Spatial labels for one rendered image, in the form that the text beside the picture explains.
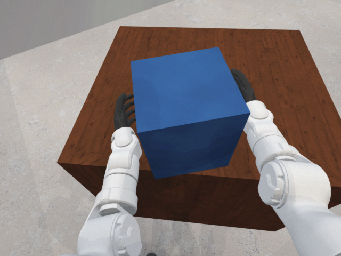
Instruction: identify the right robot hand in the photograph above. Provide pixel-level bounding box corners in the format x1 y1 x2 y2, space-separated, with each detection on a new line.
231 68 257 103

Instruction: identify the carton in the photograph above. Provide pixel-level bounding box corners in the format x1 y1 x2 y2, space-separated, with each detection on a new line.
131 47 250 179

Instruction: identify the robot left forearm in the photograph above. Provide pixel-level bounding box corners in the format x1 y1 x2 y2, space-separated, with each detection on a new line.
77 127 142 252

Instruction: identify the robot right forearm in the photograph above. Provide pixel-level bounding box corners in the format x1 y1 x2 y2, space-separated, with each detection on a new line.
244 100 331 202

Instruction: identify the robot left upper arm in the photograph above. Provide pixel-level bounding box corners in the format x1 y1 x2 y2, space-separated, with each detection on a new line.
59 212 142 256

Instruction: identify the left robot hand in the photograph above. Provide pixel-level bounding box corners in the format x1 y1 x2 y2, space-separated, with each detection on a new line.
114 93 136 131

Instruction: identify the robot right upper arm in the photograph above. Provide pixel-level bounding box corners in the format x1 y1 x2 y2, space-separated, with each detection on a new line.
258 159 341 256

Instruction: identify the pedestal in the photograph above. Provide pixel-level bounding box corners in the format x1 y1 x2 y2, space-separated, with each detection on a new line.
57 26 341 231

